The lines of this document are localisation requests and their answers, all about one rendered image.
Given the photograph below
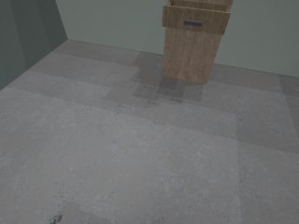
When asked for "drawer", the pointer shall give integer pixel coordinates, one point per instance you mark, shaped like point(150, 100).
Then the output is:
point(214, 17)

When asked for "handle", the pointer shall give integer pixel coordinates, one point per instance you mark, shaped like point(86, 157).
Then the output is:
point(193, 23)

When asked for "cabinet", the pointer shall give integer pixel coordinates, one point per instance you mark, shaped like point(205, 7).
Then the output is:
point(189, 55)

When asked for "robot left hand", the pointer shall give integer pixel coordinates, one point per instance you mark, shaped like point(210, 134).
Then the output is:
point(51, 219)

